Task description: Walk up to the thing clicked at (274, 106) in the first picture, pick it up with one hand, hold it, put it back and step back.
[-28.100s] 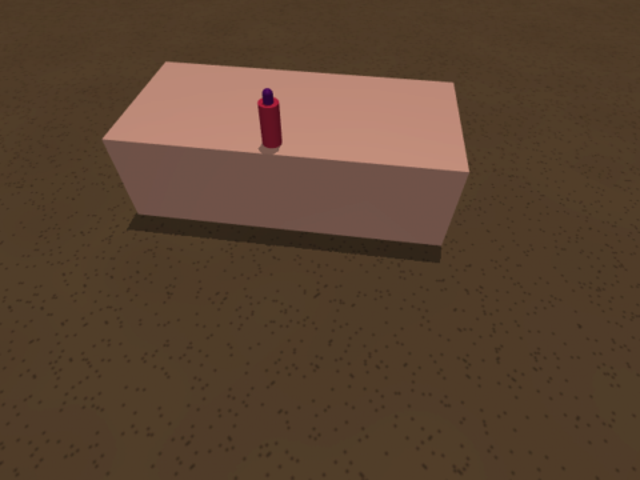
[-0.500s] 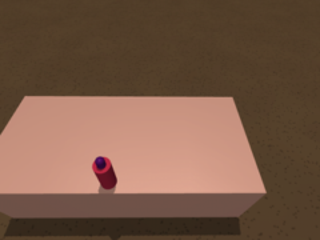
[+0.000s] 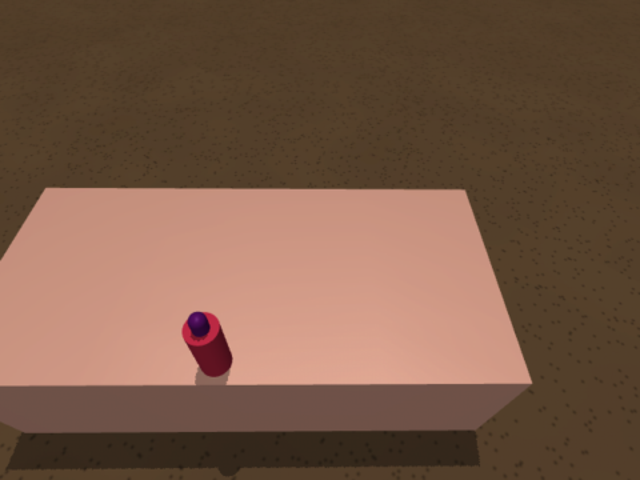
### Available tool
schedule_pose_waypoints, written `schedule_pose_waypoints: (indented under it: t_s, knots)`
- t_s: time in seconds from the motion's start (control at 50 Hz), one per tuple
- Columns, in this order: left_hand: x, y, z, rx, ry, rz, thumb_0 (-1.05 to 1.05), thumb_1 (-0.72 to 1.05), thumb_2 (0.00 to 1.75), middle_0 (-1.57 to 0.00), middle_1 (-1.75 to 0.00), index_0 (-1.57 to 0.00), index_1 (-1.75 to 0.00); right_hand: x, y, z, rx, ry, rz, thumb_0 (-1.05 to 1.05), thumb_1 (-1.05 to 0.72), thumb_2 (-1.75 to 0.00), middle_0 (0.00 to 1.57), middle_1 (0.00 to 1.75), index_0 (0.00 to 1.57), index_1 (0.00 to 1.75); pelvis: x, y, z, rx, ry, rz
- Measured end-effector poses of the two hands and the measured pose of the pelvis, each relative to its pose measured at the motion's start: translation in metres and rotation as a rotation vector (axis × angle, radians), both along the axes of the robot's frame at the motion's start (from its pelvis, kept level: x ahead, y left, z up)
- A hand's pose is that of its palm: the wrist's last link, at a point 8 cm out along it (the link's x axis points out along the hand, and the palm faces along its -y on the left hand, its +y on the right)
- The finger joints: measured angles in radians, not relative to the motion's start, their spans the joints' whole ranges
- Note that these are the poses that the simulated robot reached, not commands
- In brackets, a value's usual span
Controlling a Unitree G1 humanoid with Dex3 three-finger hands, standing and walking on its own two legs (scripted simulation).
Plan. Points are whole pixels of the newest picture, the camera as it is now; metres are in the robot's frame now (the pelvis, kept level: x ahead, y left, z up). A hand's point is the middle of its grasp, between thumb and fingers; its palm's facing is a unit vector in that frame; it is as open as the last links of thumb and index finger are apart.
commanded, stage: step back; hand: left
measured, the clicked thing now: (206, 341) +0.42 +0.23 -0.29
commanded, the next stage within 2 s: none
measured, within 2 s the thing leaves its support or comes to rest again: neither
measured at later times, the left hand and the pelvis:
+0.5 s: hand out of the picture -0.01 +0.24 -0.15, palm faces +0.03 -0.90 -0.44, open 7.4 cm; pelvis -0.09 -0.03 -0.01, yaw +3 degrees
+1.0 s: hand out of the picture -0.16 +0.28 -0.17, palm faces +0.03 -0.92 -0.40, open 7.4 cm; pelvis -0.22 +0.00 -0.02, yaw +1 degrees
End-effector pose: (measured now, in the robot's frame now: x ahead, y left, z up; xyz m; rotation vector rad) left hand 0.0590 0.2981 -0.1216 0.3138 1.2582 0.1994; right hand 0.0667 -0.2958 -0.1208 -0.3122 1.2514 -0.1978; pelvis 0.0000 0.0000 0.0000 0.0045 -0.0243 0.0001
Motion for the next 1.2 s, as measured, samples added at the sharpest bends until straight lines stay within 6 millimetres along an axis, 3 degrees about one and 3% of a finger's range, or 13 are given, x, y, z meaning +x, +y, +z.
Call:
schedule_pose_waypoints:
  t_s: [0.18,0.28,0.36,0.52,0.66,0.74,0.9,0.98,1.06,1.12,1.2]
  knots:
    - [-0.006,0.006,-0.001,0.069,-0.029,0.006,0.01,0.90,0.90,-0.20,-0.30,-0.20,-0.30,0.003,-0.021,-0.010,-0.008,-0.037,0.013,0.00,-0.90,-0.90,0.21,0.30,0.20,0.30,-0.036,-0.015,-0.012,0.005,0.004,0.001]
    - [-0.039,-0.007,0.001,0.107,-0.020,0.016,0.00,0.90,0.90,-0.20,-0.30,-0.20,-0.30,0.003,-0.045,-0.026,-0.010,-0.068,0.023,0.00,-0.90,-0.90,0.21,0.30,0.20,0.30,-0.055,-0.033,-0.025,0.008,-0.003,0.010]
    - [-0.070,-0.018,0.011,0.107,0.027,0.022,0.01,0.90,0.90,-0.20,-0.30,-0.20,-0.30,-0.005,-0.049,-0.026,-0.003,-0.071,0.032,0.00,-0.90,-0.90,0.20,0.30,0.20,0.30,-0.067,-0.035,-0.018,0.032,0.009,0.004]
    - [-0.078,-0.016,0.015,0.111,-0.071,0.049,0.01,0.90,0.90,-0.21,-0.30,-0.21,-0.30,-0.055,-0.043,-0.029,-0.027,0.049,0.106,0.00,-0.90,-0.90,0.20,0.30,0.20,0.30,-0.094,-0.032,-0.015,0.012,0.035,0.071]
    - [-0.103,0.005,-0.010,0.068,-0.153,0.068,0.01,0.90,0.90,-0.21,-0.30,-0.21,-0.30,-0.076,-0.020,-0.024,-0.064,0.023,0.172,0.00,-0.90,-0.90,0.20,0.30,0.20,0.30,-0.133,-0.014,-0.030,-0.003,0.001,0.124]
    - [-0.127,0.018,-0.019,0.044,-0.131,0.087,0.01,0.90,0.90,-0.21,-0.30,-0.20,-0.30,-0.093,-0.005,-0.008,-0.068,-0.030,0.169,0.00,-0.90,-0.90,0.21,0.30,0.20,0.30,-0.154,-0.003,-0.027,-0.004,-0.025,0.103]
    - [-0.184,0.026,-0.007,0.043,-0.089,0.088,0.01,0.90,0.90,-0.20,-0.30,-0.20,-0.30,-0.118,0.004,0.019,-0.082,-0.112,0.149,0.00,-0.90,-0.90,0.21,0.30,0.20,0.30,-0.190,0.003,-0.011,-0.032,0.000,0.059]
    - [-0.217,0.025,-0.009,0.059,-0.038,0.053,0.01,0.90,0.90,-0.20,-0.30,-0.20,-0.30,-0.132,0.004,0.014,-0.064,-0.170,0.135,0.00,-0.90,-0.90,0.21,0.30,0.20,0.30,-0.217,0.001,-0.016,-0.018,-0.009,0.022]
    - [-0.246,0.017,-0.011,0.081,-0.013,0.013,0.01,0.90,0.90,-0.20,-0.30,-0.20,-0.30,-0.158,-0.005,-0.003,-0.030,-0.198,0.110,0.00,-0.90,-0.90,0.21,0.30,0.20,0.30,-0.245,-0.006,-0.027,0.002,-0.022,-0.015]
    - [-0.270,0.006,-0.004,0.088,-0.009,0.006,0.01,0.90,0.90,-0.20,-0.30,-0.20,-0.30,-0.188,-0.013,-0.017,-0.003,-0.182,0.073,0.00,-0.90,-0.90,0.21,0.30,0.20,0.30,-0.265,-0.010,-0.028,-0.035,-0.044,-0.005]
    - [-0.297,0.002,0.012,0.097,-0.015,0.007,0.01,0.90,0.90,-0.21,-0.30,-0.20,-0.30,-0.235,-0.016,-0.018,0.018,-0.103,0.037,0.00,-0.90,-0.90,0.21,0.30,0.20,0.30,-0.284,-0.013,-0.017,0.026,-0.030,-0.027]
